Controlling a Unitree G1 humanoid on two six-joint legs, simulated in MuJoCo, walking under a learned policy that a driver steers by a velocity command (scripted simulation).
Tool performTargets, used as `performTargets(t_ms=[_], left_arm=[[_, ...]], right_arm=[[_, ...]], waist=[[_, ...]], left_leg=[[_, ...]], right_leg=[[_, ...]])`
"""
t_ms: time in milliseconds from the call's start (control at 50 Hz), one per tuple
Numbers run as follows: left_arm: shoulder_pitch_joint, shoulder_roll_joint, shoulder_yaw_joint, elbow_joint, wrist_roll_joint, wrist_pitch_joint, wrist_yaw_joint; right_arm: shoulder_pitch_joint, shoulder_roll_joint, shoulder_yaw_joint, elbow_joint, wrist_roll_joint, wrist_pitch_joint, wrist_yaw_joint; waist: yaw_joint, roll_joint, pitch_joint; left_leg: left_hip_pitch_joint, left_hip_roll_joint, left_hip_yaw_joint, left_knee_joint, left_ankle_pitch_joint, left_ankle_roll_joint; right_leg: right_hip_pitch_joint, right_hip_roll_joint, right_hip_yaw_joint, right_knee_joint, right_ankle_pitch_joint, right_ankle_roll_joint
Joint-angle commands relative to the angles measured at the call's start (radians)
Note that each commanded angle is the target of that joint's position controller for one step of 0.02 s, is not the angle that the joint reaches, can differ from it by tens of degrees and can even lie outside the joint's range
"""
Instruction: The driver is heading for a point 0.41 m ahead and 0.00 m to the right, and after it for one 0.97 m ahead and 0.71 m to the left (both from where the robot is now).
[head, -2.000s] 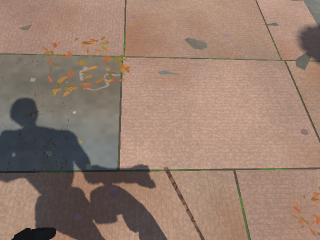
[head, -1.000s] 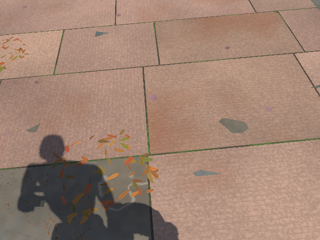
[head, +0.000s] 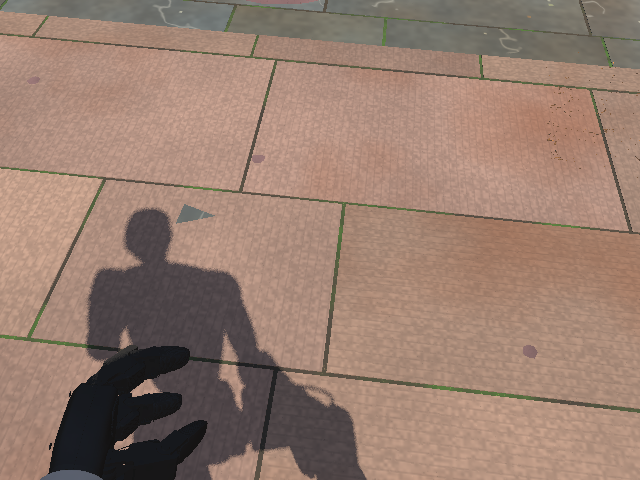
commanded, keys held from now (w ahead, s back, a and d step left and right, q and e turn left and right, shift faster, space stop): w+shift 0.18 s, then q+shift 0.82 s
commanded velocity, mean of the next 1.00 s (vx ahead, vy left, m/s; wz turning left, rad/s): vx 0.41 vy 0.00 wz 0.77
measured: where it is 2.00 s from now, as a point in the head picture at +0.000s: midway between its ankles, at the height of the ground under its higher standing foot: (305, 443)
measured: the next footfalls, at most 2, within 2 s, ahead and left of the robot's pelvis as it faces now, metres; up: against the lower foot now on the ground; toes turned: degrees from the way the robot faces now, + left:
right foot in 0.08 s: +0.28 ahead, -0.18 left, +0.00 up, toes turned +10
left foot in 0.48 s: +0.59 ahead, +0.08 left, +0.00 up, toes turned +16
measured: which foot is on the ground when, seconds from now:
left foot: down 0.00-0.06, up 0.08-0.46, down 0.48-0.92, up 0.94-1.00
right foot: up 0.00-0.06, down 0.08-0.46, up 0.48-0.90, down 0.92-1.00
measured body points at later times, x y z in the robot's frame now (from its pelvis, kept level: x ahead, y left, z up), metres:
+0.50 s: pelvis +0.41 -0.02 -0.03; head +0.44 +0.00 +0.42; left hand +0.32 +0.26 -0.15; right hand +0.72 -0.17 -0.08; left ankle +0.55 +0.07 -0.74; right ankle +0.25 -0.19 -0.70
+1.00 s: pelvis +0.58 -0.04 +0.00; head +0.60 -0.02 +0.45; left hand +0.52 +0.28 -0.08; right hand +0.90 -0.15 -0.09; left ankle +0.52 +0.06 -0.69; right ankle +0.71 -0.08 -0.73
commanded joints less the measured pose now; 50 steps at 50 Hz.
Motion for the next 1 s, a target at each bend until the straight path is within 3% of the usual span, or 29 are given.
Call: performTargets(t_ms=[20, 60, 80, 100, 120, 140, 160, 180, 200, 240, 280, 360, 420, 460, 480, 500, 520, 540, 580, 640, 700, 780, 880, 900, 920, 940, 960, 980, 1000], left_arm=[[-0.055, 0.132, 0.061, -0.069, -0.029, -0.019, 0.002], [0.201, 0.19, 0.102, -0.02, -0.03, -0.027, 0.002], [0.475, 0.23, 0.112, 0.025, -0.027, -0.018, 0.009], [0.548, 0.334, 0.132, 0.104, 0.001, -0.011, -0.015], [0.544, 0.229, 0.12, 0.096, -0.004, -0.007, -0.022], [0.498, 0.154, 0.106, 0.102, -0.005, 0.003, -0.014], [0.47, 0.155, 0.102, 0.117, 0.011, 0.013, -0.015], [0.458, 0.15, 0.1, 0.137, 0.021, 0.013, -0.024], [0.414, 0.112, 0.087, 0.148, 0.034, 0.009, -0.026], [0.361, 0.042, 0.064, 0.169, 0.018, 0.004, -0.036], [0.312, 0.094, 0.074, 0.181, -0.002, 0.003, -0.028], [0.305, 0.198, 0.096, 0.203, -0.003, 0.012, 0.018], [0.303, 0.235, 0.107, 0.204, -0.016, 0.022, 0.039], [0.278, 0.257, 0.116, 0.179, -0.019, 0.044, 0.048], [0.275, 0.24, 0.11, 0.162, -0.02, 0.048, 0.044], [0.394, 0.095, 0.07, 0.15, 0.048, 0.048, 0.022], [0.522, 0.136, 0.053, 0.115, 0.014, 0.042, 0.002], [0.434, 0.229, 0.066, 0.114, 0.005, 0.041, -0.003], [0.293, 0.22, 0.069, 0.092, 0.017, 0.061, 0.017], [0.275, 0.205, 0.072, 0.082, 0.028, 0.088, 0.026], [0.216, 0.141, 0.056, 0.071, 0.03, 0.092, 0.029], [0.127, 0.134, 0.059, 0.058, 0.015, 0.109, 0.02], [0.1, 0.16, 0.083, 0.063, 0.002, 0.09, 0.009], [0.137, 0.168, 0.092, 0.08, 0.002, 0.086, 0.008], [0.136, 0.203, 0.101, 0.076, 0.014, 0.092, 0.013], [0.105, 0.262, 0.109, 0.049, 0.049, 0.11, 0.017], [0.119, 0.229, 0.113, 0.054, 0.063, 0.11, 0.019], [0.07, 0.175, 0.099, 0.037, 0.051, 0.112, 0.026], [0.037, 0.143, 0.091, 0.029, 0.037, 0.119, 0.033]], right_arm=[[0.014, -0.139, -0.044, -0.025, 0.001, 0.001, -0.015], [-0.024, -0.157, -0.045, -0.032, -0.035, 0.013, -0.006], [-0.089, -0.113, -0.023, -0.077, -0.074, 0.009, 0.005], [0.148, 0.018, 0.016, -0.087, -0.011, -0.011, 0.02], [0.098, -0.058, 0.019, -0.064, 0.025, -0.01, 0.008], [-0.078, -0.126, 0.007, -0.092, 0.008, -0.013, 0.007], [-0.207, -0.125, 0.009, -0.124, -0.017, -0.022, 0.008], [-0.293, -0.107, 0.01, -0.156, -0.036, -0.034, 0.011], [-0.296, -0.092, 0.008, -0.162, -0.025, -0.033, 0.017], [-0.259, -0.08, 0.006, -0.155, -0.009, -0.01, 0.02], [-0.287, -0.073, 0.011, -0.184, -0.029, -0.001, 0.027], [-0.364, -0.071, 0.017, -0.203, -0.041, -0.016, 0.068], [-0.327, -0.157, -0.024, -0.21, -0.047, 0.002, 0.082], [-0.121, -0.227, -0.067, -0.165, -0.048, 0.015, 0.076], [-0.017, -0.253, -0.083, -0.142, -0.042, 0.022, 0.061], [-0.069, -0.309, -0.075, -0.163, -0.04, 0.027, 0.038], [-0.133, -0.344, -0.075, -0.239, -0.091, 0.018, 0.039], [-0.205, -0.295, -0.08, -0.28, -0.076, 0.028, 0.038], [-0.281, -0.232, -0.061, -0.286, -0.036, 0.04, 0.03], [-0.315, -0.226, -0.065, -0.273, -0.046, 0.055, 0.015], [-0.282, -0.255, -0.079, -0.252, -0.038, 0.076, -0.016], [-0.291, -0.26, -0.084, -0.258, -0.02, 0.116, -0.042], [-0.269, -0.231, -0.083, -0.263, -0.022, 0.126, -0.041], [-0.274, -0.213, -0.078, -0.266, -0.015, 0.126, -0.038], [-0.191, -0.151, -0.062, -0.252, -0.017, 0.128, -0.033], [-0.152, -0.151, -0.061, -0.268, -0.012, 0.126, -0.031], [-0.163, -0.255, -0.086, -0.278, -0.027, 0.11, -0.02], [-0.17, -0.306, -0.101, -0.255, -0.022, 0.113, -0.017], [-0.158, -0.298, -0.105, -0.231, -0.021, 0.125, -0.022]], waist=[[0.037, 0.132, -0.005], [0.194, 0.154, -0.173], [0.316, 0.114, -0.344], [0.179, -0.448, -0.498], [0.232, -0.381, -0.392], [0.271, -0.21, -0.206], [0.269, -0.017, -0.1], [0.251, 0.033, -0.023], [0.201, -0.004, 0.012], [0.145, -0.044, 0.011], [0.115, -0.051, 0.044], [0.133, -0.071, -0.016], [0.088, -0.083, -0.065], [-0.014, -0.065, -0.154], [-0.065, 0.023, -0.167], [0.071, 0.329, -0.187], [0.111, 0.325, -0.444], [0.064, 0.126, -0.455], [0.115, -0.056, -0.22], [0.169, 0.021, -0.129], [0.159, 0.017, -0.189], [0.135, 0.092, -0.189], [0.119, 0.189, -0.144], [0.14, 0.171, -0.141], [0.102, 0.035, -0.195], [0.063, -0.192, -0.179], [0.072, -0.243, -0.178], [0.074, -0.178, -0.129], [0.072, -0.126, -0.092]], left_leg=[[-0.164, 0.162, -0.166, -0.043, 0.25, 0.073], [-0.083, 0.17, -0.111, 0.248, 0.647, 0.022], [-0.261, 0.159, -0.058, 0.576, 0.573, 0.001], [-0.632, 0.019, 0.054, 0.941, -0.112, -0.062], [-0.803, 0.117, 0.077, 1.042, -0.091, -0.048], [-0.859, 0.155, 0.109, 1.037, -0.021, -0.035], [-0.827, 0.175, 0.136, 0.991, 0.023, -0.033], [-0.82, 0.189, 0.14, 0.928, 0.037, -0.029], [-0.773, 0.217, 0.125, 0.884, 0.048, -0.032], [-0.714, 0.23, 0.137, 0.796, 0.023, -0.054], [-0.711, 0.224, 0.192, 0.655, 0.085, -0.082], [-0.397, 0.171, 0.305, 0.255, 0.526, -0.103], [-0.286, 0.108, 0.334, 0.193, 0.489, -0.061], [-0.06, 0.066, 0.335, 0.173, 0.442, -0.002], [0.087, 0.111, 0.243, 0.08, 0.518, 0.043], [0.235, 0.3, -0.041, 0.15, 0.988, 0.13], [0.421, 0.538, -0.527, 0.039, 0.868, 0.375], [0.339, 0.473, -0.509, -0.04, 0.551, 0.33], [0.024, 0.353, -0.353, -0.097, 0.373, 0.228], [-0.237, 0.263, -0.218, -0.104, 0.595, 0.19], [-0.279, 0.219, -0.183, -0.053, 0.754, 0.158], [-0.308, 0.169, -0.217, -0.055, 0.409, 0.078], [-0.263, 0.15, -0.333, 0.002, 0.255, 0.024], [-0.292, 0.115, -0.316, 0.066, 0.167, -0.006], [-0.377, 0.041, -0.21, 0.246, -0.154, -0.052], [-0.558, -0.079, 0.001, 0.444, -0.305, -0.102], [-0.609, 0.023, 0.031, 0.639, -0.229, -0.149], [-0.614, 0.076, 0.064, 0.713, -0.141, -0.173], [-0.615, 0.094, 0.089, 0.764, -0.07, -0.186]], right_leg=[[0.319, 0.06, -0.1, -0.106, 0.04, -0.006], [0.557, 0.046, -0.131, -0.055, -0.073, -0.081], [0.883, -0.089, 0.015, 0.05, -0.242, -0.142], [1.207, -0.346, 0.653, -0.164, -0.659, -0.361], [1.167, -0.358, 0.817, -0.261, -0.961, -0.347], [1.032, -0.301, 0.635, -0.275, -0.848, -0.301], [0.881, -0.244, 0.473, -0.278, -0.623, -0.275], [0.773, -0.202, 0.372, -0.284, -0.478, -0.277], [0.69, -0.186, 0.27, -0.294, -0.297, -0.27], [0.619, -0.17, 0.112, -0.285, 0.113, -0.246], [0.533, -0.163, -0.02, -0.299, 0.387, -0.23], [0.402, -0.08, -0.238, -0.332, 0.332, -0.165], [0.485, -0.101, -0.286, -0.183, 0.511, -0.121], [0.448, -0.1, -0.295, 0.13, 0.629, -0.092], [0.319, -0.036, -0.295, 0.411, 0.308, -0.053], [0.075, 0.115, -0.289, 0.797, -0.705, -0.018], [-0.103, 0.177, -0.079, 1.066, -0.761, 0.002], [-0.102, 0.109, -0.019, 1.005, -0.622, -0.03], [-0.076, 0.061, -0.032, 0.823, -0.517, -0.029], [0.064, 0.053, -0.043, 0.605, -0.511, -0.003], [0.126, 0.098, -0.061, 0.426, -0.418, 0.028], [0.181, 0.131, -0.04, 0.265, -0.281, 0.033], [0.325, 0.128, -0.009, -0.048, -0.254, 0.003], [0.417, 0.09, -0.021, -0.179, -0.147, -0.02], [0.569, -0.088, 0.084, -0.217, -0.095, -0.096], [0.614, -0.289, 0.306, -0.229, 0.035, -0.24], [0.546, -0.371, 0.42, -0.269, -0.04, -0.32], [0.504, -0.312, 0.307, -0.266, -0.143, -0.303], [0.468, -0.233, 0.192, -0.258, -0.227, -0.257]])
